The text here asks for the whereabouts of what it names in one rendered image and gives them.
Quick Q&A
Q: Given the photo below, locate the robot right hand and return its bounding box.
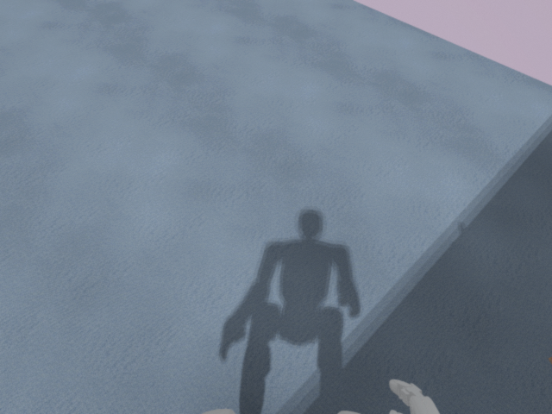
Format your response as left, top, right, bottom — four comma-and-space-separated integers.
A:
389, 379, 440, 414

